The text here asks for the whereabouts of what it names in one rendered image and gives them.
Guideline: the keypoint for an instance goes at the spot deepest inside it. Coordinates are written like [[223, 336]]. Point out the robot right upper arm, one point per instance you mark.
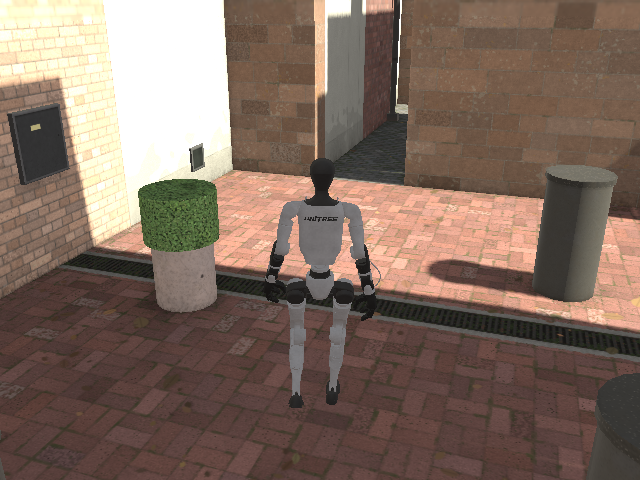
[[352, 212]]

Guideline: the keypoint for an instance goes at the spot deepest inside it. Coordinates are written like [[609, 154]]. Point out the robot left upper arm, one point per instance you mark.
[[289, 211]]

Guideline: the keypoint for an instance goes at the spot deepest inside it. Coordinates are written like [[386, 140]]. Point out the robot right thigh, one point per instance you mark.
[[342, 300]]

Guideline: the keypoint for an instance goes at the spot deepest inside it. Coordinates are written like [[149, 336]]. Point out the robot left thigh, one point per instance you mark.
[[296, 301]]

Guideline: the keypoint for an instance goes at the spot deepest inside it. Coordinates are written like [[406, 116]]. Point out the left robot forearm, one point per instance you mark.
[[274, 266]]

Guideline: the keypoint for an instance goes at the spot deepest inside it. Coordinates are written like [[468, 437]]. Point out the robot left hand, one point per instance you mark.
[[268, 287]]

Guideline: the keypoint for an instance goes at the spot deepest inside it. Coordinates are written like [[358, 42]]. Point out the robot right hand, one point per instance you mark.
[[370, 306]]

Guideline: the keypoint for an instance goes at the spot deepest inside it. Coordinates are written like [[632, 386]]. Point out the right robot forearm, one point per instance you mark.
[[365, 275]]

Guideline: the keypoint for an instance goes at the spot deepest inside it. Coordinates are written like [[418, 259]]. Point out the robot thigh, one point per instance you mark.
[[342, 300], [296, 301]]

